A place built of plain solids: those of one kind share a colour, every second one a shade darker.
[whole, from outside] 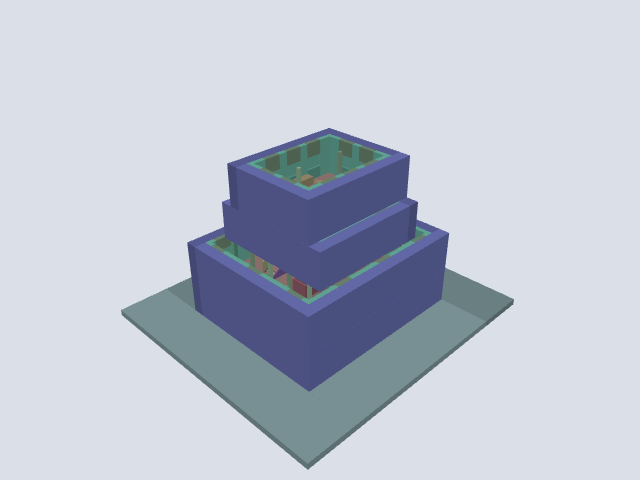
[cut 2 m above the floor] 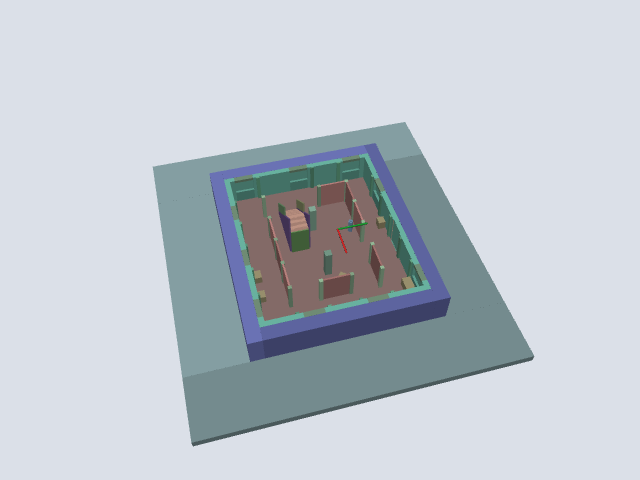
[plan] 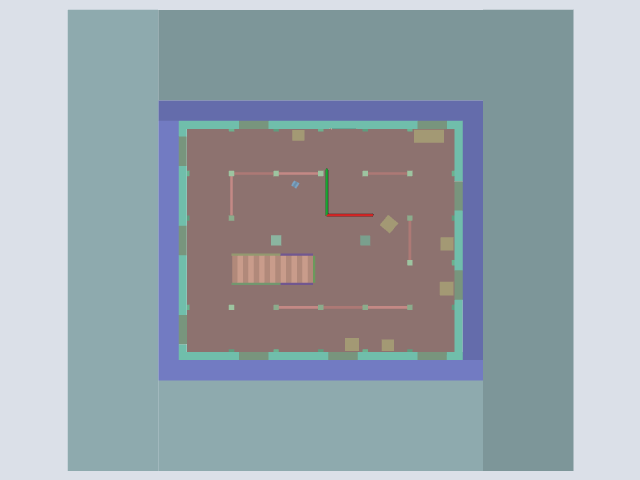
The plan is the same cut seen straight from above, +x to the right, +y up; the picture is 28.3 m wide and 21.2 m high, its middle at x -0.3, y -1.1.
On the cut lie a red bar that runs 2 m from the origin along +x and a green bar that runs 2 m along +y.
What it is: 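A castle tower; a broad house of two floors, an attic in its roof, a lookout on its ridge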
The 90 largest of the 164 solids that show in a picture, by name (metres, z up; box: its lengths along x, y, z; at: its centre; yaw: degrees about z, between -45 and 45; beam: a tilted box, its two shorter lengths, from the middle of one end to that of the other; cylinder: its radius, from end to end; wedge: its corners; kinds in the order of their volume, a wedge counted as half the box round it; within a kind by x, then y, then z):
{
 "wall_fill_storey_1": {"box": [0.9, 10.57, 3.4], "at": [-6.99, -1.12, 1.2]},
 "wall_fill_storey_2": {"box": [0.9, 10.57, 3.0], "at": [-6.99, -1.12, 4.4]},
 "wall_fill_storey_3": {"box": [0.9, 9.68, 2.88], "at": [-4.66, -1.12, 7.34]},
 "wall_fill_storey_4": {"box": [0.9, 5.91, 3.18], "at": [-4.66, -1.12, 10.37]},
 "wall_fill_storey_5": {"box": [14.34, 0.9, 3.4], "at": [-0.27, -6.85, 1.2]},
 "wall_fill_storey_6": {"box": [14.34, 0.9, 3.0], "at": [-0.27, -6.85, 4.4]},
 "wall_fill_storey_7": {"box": [7.88, 0.9, 2.88], "at": [-0.27, -5.51, 7.34]},
 "wall_fill_storey_8": {"box": [9.68, 0.9, 3.18], "at": [-0.27, -4.52, 10.37]},
 "wall_fill_storey_9": {"box": [9.68, 0.9, 3.18], "at": [-0.27, 2.29, 10.37]},
 "wall_fill_storey_10": {"box": [14.34, 0.9, 3.4], "at": [-0.27, 4.62, 1.2]},
 "wall_fill_storey_11": {"box": [14.34, 0.9, 3.0], "at": [-0.27, 4.62, 4.4]},
 "wall_fill_storey_12": {"box": [0.9, 9.68, 2.88], "at": [4.12, -1.12, 7.34]},
 "wall_fill_storey_13": {"box": [0.9, 5.91, 3.18], "at": [4.12, -1.12, 10.37]},
 "wall_fill_storey_14": {"box": [0.9, 10.57, 3.4], "at": [6.45, -1.12, 1.2]},
 "wall_fill_storey_15": {"box": [0.9, 10.57, 3.0], "at": [6.45, -1.12, 4.4]},
 "ground_garden_1": {"box": [4.0, 20.37, 0.5], "at": [-9.44, -1.12, -0.27]},
 "ground_garden_2": {"box": [14.34, 4.0, 0.5], "at": [-0.27, -9.3, -0.27]},
 "ground_garden_3": {"box": [14.34, 4.0, 0.5], "at": [-0.27, 7.07, -0.27]},
 "ground_garden_4": {"box": [4.0, 20.37, 0.5], "at": [8.9, -1.12, -0.27]},
 "floor_storey_1": {"box": [11.82, 2.96, 0.3], "at": [-0.27, -4.57, 3.05]},
 "floor_storey_2": {"box": [11.82, 9.85, 0.55], "at": [-0.27, -1.12, -0.28]},
 "floor_storey_3": {"box": [7.16, 3.14, 0.3], "at": [-0.27, -0.09, 8.93]},
 "floor_storey_4": {"box": [11.82, 5.5, 0.3], "at": [-0.27, 1.06, 3.05]},
 "wall_storey_1": {"box": [0.36, 0.7, 3.05], "at": [-6.36, -6.06, 1.38]},
 "wall_storey_2": {"box": [0.36, 2.64, 3.05], "at": [-6.36, -3.09, 1.38]},
 "wall_storey_3": {"box": [0.36, 2.64, 3.0], "at": [-6.36, -3.09, 4.4]},
 "wall_storey_4": {"box": [0.36, 2.64, 3.05], "at": [-6.36, 0.85, 1.38]},
 "wall_storey_5": {"box": [0.36, 2.64, 3.0], "at": [-6.36, 0.85, 4.4]},
 "wall_storey_6": {"box": [0.36, 0.7, 3.05], "at": [-6.36, 3.82, 1.38]},
 "wall_storey_7": {"box": [2.67, 0.36, 3.05], "at": [-5.21, -6.22, 1.38]},
 "wall_storey_8": {"box": [2.67, 0.36, 3.0], "at": [-5.21, -6.22, 4.4]},
 "wall_storey_9": {"box": [2.67, 0.36, 3.05], "at": [-5.21, 3.99, 1.38]},
 "wall_storey_10": {"box": [0.36, 1.32, 3.18], "at": [-4.03, -3.41, 10.37]},
 "wall_storey_11": {"box": [1.32, 0.36, 3.18], "at": [-3.55, 1.66, 10.37]},
 "wall_storey_12": {"box": [2.64, 0.36, 3.0], "at": [-3.22, 3.99, 4.4]},
 "wall_storey_13": {"box": [5.26, 0.36, 2.88], "at": [-1.58, -4.88, 7.34]},
 "wall_storey_14": {"box": [2.64, 0.36, 3.05], "at": [-1.25, -6.22, 1.38]},
 "wall_storey_15": {"box": [2.64, 0.36, 3.0], "at": [-1.25, -6.22, 4.4]},
 "wall_storey_16": {"box": [0.67, 0.36, 3.18], "at": [-1.25, 1.66, 10.37]},
 "wall_storey_17": {"box": [2.69, 0.36, 3.05], "at": [-1.23, 3.99, 1.38]},
 "wall_storey_18": {"box": [0.67, 0.36, 3.18], "at": [0.72, 1.66, 10.37]},
 "wall_storey_19": {"box": [1.2, 0.32, 2.1], "at": [0.72, 4.01, 1.05]},
 "wall_storey_20": {"box": [1.3, 0.36, 1.15], "at": [1.7, 1.66, 9.36]},
 "wall_storey_21": {"box": [2.69, 0.36, 3.05], "at": [2.66, 3.99, 1.38]},
 "wall_storey_22": {"box": [2.64, 0.36, 3.05], "at": [2.69, -6.22, 1.38]},
 "wall_storey_23": {"box": [2.64, 0.36, 3.0], "at": [2.69, -6.22, 4.4]},
 "wall_storey_24": {"box": [1.32, 0.36, 3.18], "at": [3.01, -3.89, 10.37]},
 "wall_storey_25": {"box": [1.32, 0.36, 3.18], "at": [3.01, 1.66, 10.37]},
 "wall_storey_26": {"box": [0.36, 1.32, 3.18], "at": [3.49, -3.41, 10.37]},
 "wall_storey_27": {"box": [0.36, 0.67, 3.18], "at": [3.49, -1.12, 10.37]},
 "wall_storey_28": {"box": [0.36, 1.32, 3.18], "at": [3.49, 1.18, 10.37]},
 "wall_storey_29": {"box": [0.7, 0.36, 3.05], "at": [5.65, -6.22, 1.38]},
 "wall_storey_30": {"box": [0.7, 0.36, 3.05], "at": [5.65, 3.99, 1.38]},
 "wall_storey_31": {"box": [0.36, 2.67, 3.05], "at": [5.82, -5.07, 1.38]},
 "wall_storey_32": {"box": [0.36, 2.67, 3.0], "at": [5.82, -5.07, 4.4]},
 "wall_storey_33": {"box": [0.36, 2.64, 3.05], "at": [5.82, -1.12, 1.38]},
 "wall_storey_34": {"box": [0.36, 2.67, 3.05], "at": [5.82, 2.83, 1.38]},
 "step_1": {"box": [0.3, 1.2, 1.45], "at": [-2.6, -2.39, 0.68]},
 "step_2": {"box": [0.3, 1.2, 1.65], "at": [-2.36, -2.39, 0.78]},
 "step_3": {"box": [0.3, 1.2, 1.85], "at": [-2.13, -2.39, 0.88]},
 "step_4": {"box": [0.3, 1.2, 2.05], "at": [-1.89, -2.39, 0.98]},
 "step_5": {"box": [0.3, 1.2, 2.25], "at": [-1.65, -2.39, 1.08]},
 "step_6": {"box": [0.3, 1.2, 2.45], "at": [-1.41, -2.39, 1.18]},
 "step_7": {"box": [0.3, 1.2, 2.65], "at": [-1.17, -2.39, 1.28]},
 "step_8": {"box": [0.3, 1.2, 2.85], "at": [-0.94, -2.39, 1.38]},
 "step_9": {"box": [0.3, 1.2, 3.05], "at": [-0.7, -2.39, 1.48]},
 "wall_head_storey_1": {"box": [0.36, 1.3, 1.1], "at": [-6.36, -5.06, 2.35]},
 "wall_head_storey_2": {"box": [0.36, 1.3, 1.1], "at": [-6.36, -1.12, 2.35]},
 "wall_head_storey_3": {"box": [0.36, 1.3, 1.1], "at": [-6.36, 2.82, 2.35]},
 "wall_head_storey_4": {"box": [1.3, 0.36, 1.1], "at": [-3.22, -6.22, 2.35]},
 "wall_head_storey_5": {"box": [1.3, 0.36, 1.1], "at": [-3.22, 3.99, 2.35]},
 "wall_head_storey_6": {"box": [1.3, 0.36, 1.1], "at": [0.72, -6.22, 2.35]},
 "wall_head_storey_7": {"box": [1.3, 0.36, 1.1], "at": [4.66, -6.22, 2.35]},
 "wall_head_storey_8": {"box": [1.3, 0.36, 1.1], "at": [4.66, 3.99, 2.35]},
 "wall_head_storey_9": {"box": [0.36, 1.3, 1.1], "at": [5.82, -3.09, 2.35]},
 "wall_head_storey_10": {"box": [0.36, 1.3, 1.1], "at": [5.82, 0.85, 2.35]},
 "screen_storey_1": {"box": [0.12, 1.73, 2.9], "at": [-4.21, 0.85, 1.45]},
 "screen_storey_2": {"box": [1.73, 0.12, 2.9], "at": [-3.22, 1.84, 1.45]},
 "screen_storey_3": {"box": [1.73, 0.12, 2.9], "at": [-1.25, -4.07, 1.45]},
 "screen_storey_4": {"box": [1.73, 0.12, 2.9], "at": [-1.25, 1.84, 1.45]},
 "screen_storey_5": {"box": [1.73, 0.12, 2.9], "at": [0.72, -4.07, 1.45]},
 "screen_storey_6": {"box": [1.73, 0.12, 2.9], "at": [2.69, -4.07, 1.45]},
 "screen_storey_7": {"box": [1.73, 0.12, 2.9], "at": [2.69, 1.84, 1.45]},
 "screen_storey_8": {"box": [0.12, 1.73, 2.9], "at": [3.67, -1.12, 1.45]},
 "wall_1": {"wedge": [[-4.21, -3.09, -0.05], [-4.21, -3.09, 0.26], [-4.21, -2.99, -0.05], [-4.21, -2.99, 0.26], [-0.61, -3.09, -0.05], [-0.61, -3.09, 3.28], [-0.61, -2.99, -0.05], [-0.61, -2.99, 3.28]]},
 "wall_2": {"wedge": [[-4.21, -1.79, -0.05], [-4.21, -1.79, 0.26], [-4.21, -1.69, -0.05], [-4.21, -1.69, 0.26], [-0.61, -1.79, -0.05], [-0.61, -1.79, 3.28], [-0.61, -1.69, -0.05], [-0.61, -1.69, 3.28]]},
 "wall_3": {"wedge": [[-3.71, 0.25, 3.15], [-3.71, 0.25, 3.4], [-3.71, 0.35, 3.15], [-3.71, 0.35, 3.4], [0.74, 0.25, 3.15], [0.74, 0.25, 6.28], [0.74, 0.35, 3.15], [0.74, 0.35, 6.28]]},
 "post_great_storey_1": {"box": [0.45, 0.45, 2.9], "at": [-2.24, -1.12, 1.45]},
 "post_great_storey_2": {"box": [0.45, 0.45, 2.9], "at": [1.7, -1.12, 1.45]},
 "chest_1": {"box": [1.43, 0.64, 0.63], "at": [0.27, 1.12, 9.38]}
}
